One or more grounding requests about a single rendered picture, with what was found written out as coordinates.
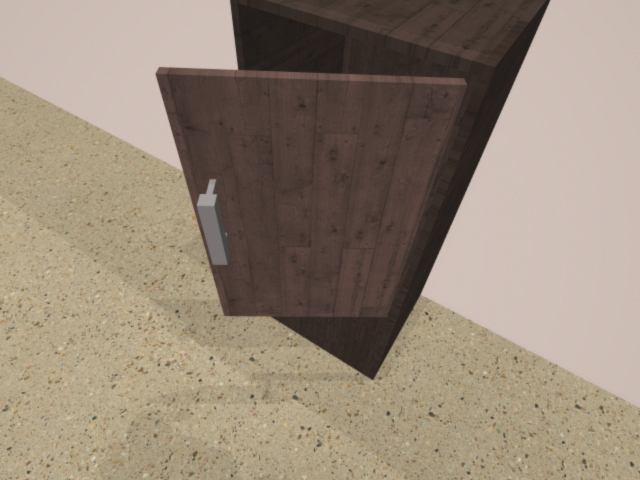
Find handle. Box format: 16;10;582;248
197;179;230;265

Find cupboard door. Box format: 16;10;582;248
156;67;467;317

